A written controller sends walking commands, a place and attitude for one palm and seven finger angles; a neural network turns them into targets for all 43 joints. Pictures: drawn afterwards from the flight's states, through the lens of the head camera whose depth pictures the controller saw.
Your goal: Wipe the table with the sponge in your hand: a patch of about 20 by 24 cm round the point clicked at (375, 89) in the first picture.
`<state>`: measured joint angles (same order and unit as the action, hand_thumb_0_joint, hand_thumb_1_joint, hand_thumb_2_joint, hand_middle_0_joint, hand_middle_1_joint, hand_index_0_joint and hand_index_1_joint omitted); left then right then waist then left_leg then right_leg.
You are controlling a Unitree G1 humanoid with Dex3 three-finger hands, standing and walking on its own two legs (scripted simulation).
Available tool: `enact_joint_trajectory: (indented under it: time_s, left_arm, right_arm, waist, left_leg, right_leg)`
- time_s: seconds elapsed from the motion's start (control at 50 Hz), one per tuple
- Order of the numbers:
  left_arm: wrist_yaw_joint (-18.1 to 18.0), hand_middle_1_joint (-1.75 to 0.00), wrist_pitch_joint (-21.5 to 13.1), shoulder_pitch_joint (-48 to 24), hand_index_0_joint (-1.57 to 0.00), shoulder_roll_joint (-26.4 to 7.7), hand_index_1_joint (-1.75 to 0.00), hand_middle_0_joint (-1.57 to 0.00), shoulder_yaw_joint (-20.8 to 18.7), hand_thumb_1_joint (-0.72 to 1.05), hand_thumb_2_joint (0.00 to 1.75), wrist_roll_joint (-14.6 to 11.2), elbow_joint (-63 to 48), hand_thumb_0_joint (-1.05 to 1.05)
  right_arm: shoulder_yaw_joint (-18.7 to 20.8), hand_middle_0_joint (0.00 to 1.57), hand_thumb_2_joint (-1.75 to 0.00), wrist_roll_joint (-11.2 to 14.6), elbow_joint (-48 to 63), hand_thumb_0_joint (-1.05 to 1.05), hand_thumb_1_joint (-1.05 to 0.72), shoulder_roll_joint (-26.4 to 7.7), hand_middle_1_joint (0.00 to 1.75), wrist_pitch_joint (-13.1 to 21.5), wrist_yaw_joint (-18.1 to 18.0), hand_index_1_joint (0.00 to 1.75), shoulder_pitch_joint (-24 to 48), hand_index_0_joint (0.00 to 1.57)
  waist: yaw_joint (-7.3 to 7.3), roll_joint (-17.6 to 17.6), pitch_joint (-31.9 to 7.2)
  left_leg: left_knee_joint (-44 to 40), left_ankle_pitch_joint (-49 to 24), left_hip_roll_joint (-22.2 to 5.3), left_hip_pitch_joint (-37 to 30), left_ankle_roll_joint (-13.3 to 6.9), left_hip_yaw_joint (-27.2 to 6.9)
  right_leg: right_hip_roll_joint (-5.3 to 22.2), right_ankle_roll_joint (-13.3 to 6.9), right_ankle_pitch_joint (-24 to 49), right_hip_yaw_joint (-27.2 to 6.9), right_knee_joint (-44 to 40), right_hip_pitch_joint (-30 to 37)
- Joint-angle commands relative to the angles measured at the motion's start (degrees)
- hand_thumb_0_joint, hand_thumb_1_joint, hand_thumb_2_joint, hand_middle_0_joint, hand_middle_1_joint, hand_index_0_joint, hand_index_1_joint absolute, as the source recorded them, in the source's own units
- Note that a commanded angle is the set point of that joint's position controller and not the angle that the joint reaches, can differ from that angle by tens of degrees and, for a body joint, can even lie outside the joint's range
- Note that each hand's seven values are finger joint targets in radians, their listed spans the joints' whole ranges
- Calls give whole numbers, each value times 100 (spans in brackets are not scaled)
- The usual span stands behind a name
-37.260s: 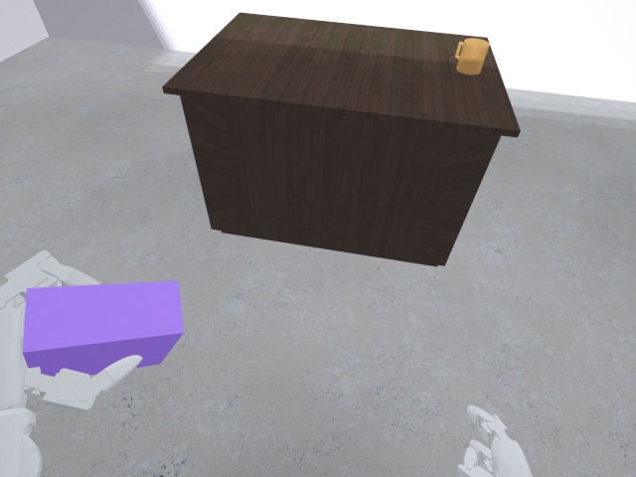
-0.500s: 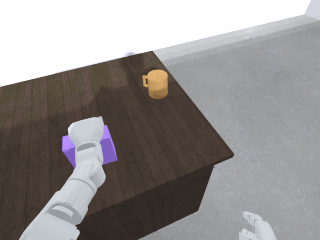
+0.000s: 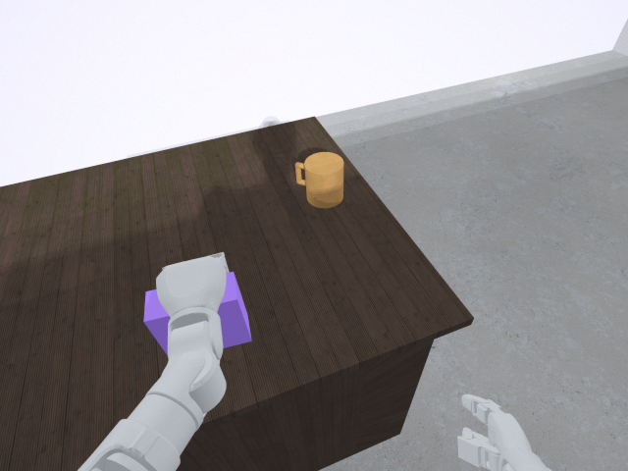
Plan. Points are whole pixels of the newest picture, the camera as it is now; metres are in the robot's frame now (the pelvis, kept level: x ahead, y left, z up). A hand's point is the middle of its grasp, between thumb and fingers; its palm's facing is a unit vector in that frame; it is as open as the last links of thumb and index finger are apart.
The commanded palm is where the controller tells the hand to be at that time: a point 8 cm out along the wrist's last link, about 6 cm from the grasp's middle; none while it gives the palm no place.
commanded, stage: wipe back along the middle lane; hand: left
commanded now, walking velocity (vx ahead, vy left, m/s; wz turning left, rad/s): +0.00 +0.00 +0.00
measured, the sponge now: (205, 324) +0.32 +0.21 -0.01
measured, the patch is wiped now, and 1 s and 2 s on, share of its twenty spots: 0.65 0.85 0.85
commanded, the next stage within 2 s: slide across to the third lane in 0.48 s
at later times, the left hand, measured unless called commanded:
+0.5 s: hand (215, 333) +0.28 +0.18 +0.03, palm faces +0.00 -0.09 -1.00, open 9.6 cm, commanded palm +0.23 +0.16 +0.07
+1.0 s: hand (239, 342) +0.27 +0.14 +0.03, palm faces -0.02 -0.09 -1.00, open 9.5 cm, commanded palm +0.24 +0.12 +0.08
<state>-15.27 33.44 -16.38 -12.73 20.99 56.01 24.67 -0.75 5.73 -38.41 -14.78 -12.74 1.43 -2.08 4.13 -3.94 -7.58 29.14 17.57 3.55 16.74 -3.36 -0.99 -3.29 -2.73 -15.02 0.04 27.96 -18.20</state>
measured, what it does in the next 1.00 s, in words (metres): stands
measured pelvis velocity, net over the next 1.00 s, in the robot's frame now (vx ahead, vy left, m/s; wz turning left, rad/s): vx -0.02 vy -0.03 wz -0.01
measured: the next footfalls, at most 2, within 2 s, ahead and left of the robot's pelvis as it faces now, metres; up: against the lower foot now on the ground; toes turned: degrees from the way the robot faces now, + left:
none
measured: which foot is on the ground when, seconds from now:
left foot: down 0.00-1.00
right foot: down 0.00-1.00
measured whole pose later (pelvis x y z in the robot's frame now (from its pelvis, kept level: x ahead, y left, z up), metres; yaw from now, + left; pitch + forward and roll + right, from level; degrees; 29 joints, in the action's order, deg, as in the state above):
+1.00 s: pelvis -0.02 -0.03 +0.00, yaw -1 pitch +1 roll +1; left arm -13.5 36.0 -10.3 -10.9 26.0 54.9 17.4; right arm -0.9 5.8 -39.2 -14.3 -10.7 2.2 0.7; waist 5.0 -4.7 -5.6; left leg 28.3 16.0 2.2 13.1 -1.1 -0.9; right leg -4.6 -5.1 -14.1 0.1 29.1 -15.7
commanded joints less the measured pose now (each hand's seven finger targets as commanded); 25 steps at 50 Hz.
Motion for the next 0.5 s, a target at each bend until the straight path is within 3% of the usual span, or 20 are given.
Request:
enact_joint_trajectory:
  time_s: [0.0,0.02,0.08,0.12,0.18,0.22,0.36,0.42,0.44,0.48]
  left_arm:
    - [216,-160,78,-421,-120,263,-160,-120,94,10,130,-309,-913,0]
    - [208,-160,98,-421,-120,118,-160,-120,-88,10,130,-325,-1029,0]
    - [222,-160,188,-252,-120,364,-160,-120,248,10,130,-248,-1143,0]
    - [216,-160,240,-188,-120,87,-160,-120,-32,10,130,-242,-1287,0]
    - [234,-160,313,-292,-120,344,-160,-120,312,10,130,-148,-1295,0]
    - [241,-160,329,-226,-120,139,-160,-120,102,10,130,-171,-1395,0]
    - [268,-160,367,-107,-120,197,-160,-120,210,10,130,-136,-1434,0]
    - [292,-160,330,201,-120,34,-160,-120,19,10,130,-169,-1583,0]
    - [296,-160,323,288,-120,191,-160,-120,210,10,130,-166,-1648,0]
    - [300,-160,318,517,-120,184,-160,-120,210,10,130,-174,-1682,0]
  right_arm:
    - [191,20,-90,-3,1013,0,-90,-593,30,247,101,30,1267,20]
    - [194,20,-90,2,1024,0,-90,-594,30,238,107,30,1339,20]
    - [167,20,-90,6,1038,0,-90,-563,30,226,156,30,1396,20]
    - [162,20,-90,1,1070,0,-90,-579,30,210,155,30,1495,20]
    - [130,20,-90,10,1057,0,-90,-539,30,209,160,30,1511,20]
    - [133,20,-90,9,1078,0,-90,-553,30,204,164,30,1556,20]
    - [102,20,-90,3,1098,0,-90,-518,30,208,154,30,1599,20]
    - [99,20,-90,1,1142,0,-90,-530,30,214,162,30,1668,20]
    - [93,20,-90,4,1160,0,-90,-505,30,215,166,30,1637,20]
    - [90,20,-90,16,1160,0,-90,-508,30,230,192,30,1657,20]
  waist:
    - [-10,884,-959]
    - [30,824,-943]
    - [1,870,-837]
    - [88,803,-843]
    - [3,764,-783]
    - [57,770,-815]
    - [44,777,-763]
    - [112,795,-781]
    - [85,808,-815]
    - [79,889,-693]
  left_leg:
    - [-179,-2305,-252,-431,162,-265]
    - [-199,-2311,-271,-423,173,-307]
    - [-195,-2246,-269,-466,174,-291]
    - [-228,-2139,-253,-421,158,-307]
    - [-220,-2021,-238,-438,162,-287]
    - [-250,-1929,-240,-397,153,-309]
    - [-233,-1642,-180,-353,108,-228]
    - [-251,-1622,-167,-256,106,-255]
    - [-235,-1640,-155,-297,87,-221]
    - [-225,-1594,-153,-254,88,-212]
  right_leg:
    - [152,-247,2430,-157,-31,843]
    - [136,-274,2376,-192,-11,827]
    - [130,-255,2246,-132,0,771]
    - [107,-287,2204,-236,-9,826]
    - [112,-277,2039,-203,7,745]
    - [92,-293,1959,-251,3,789]
    - [100,-270,1775,-316,-36,817]
    - [96,-284,1864,-422,-28,937]
    - [110,-260,1879,-392,-11,984]
    - [105,-251,1884,-424,-43,963]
